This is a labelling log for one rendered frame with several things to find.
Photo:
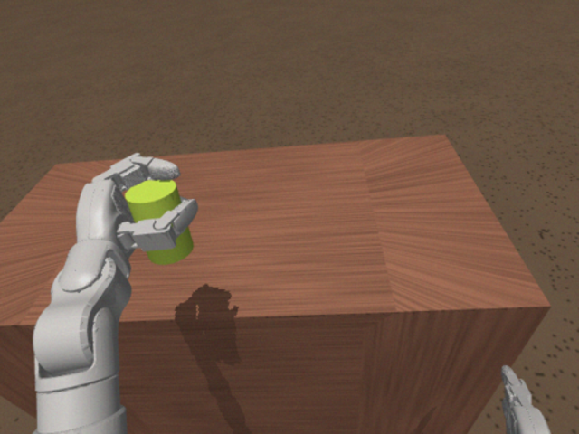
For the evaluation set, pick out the left robot arm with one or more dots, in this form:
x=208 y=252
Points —
x=76 y=346

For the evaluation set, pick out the can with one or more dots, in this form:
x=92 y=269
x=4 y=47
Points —
x=151 y=200

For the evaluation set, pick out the right robot hand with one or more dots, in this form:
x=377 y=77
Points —
x=521 y=416

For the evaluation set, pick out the left robot hand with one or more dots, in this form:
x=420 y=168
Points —
x=103 y=212

